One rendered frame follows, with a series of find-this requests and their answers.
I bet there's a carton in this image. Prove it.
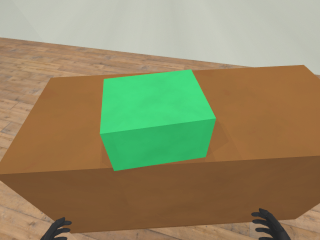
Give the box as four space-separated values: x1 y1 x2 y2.
100 69 216 171

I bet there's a robot right hand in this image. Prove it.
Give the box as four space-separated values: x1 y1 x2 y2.
251 208 291 240

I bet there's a pedestal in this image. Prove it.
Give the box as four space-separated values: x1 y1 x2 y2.
0 65 320 234

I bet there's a robot left hand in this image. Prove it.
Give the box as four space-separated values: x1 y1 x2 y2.
40 217 72 240

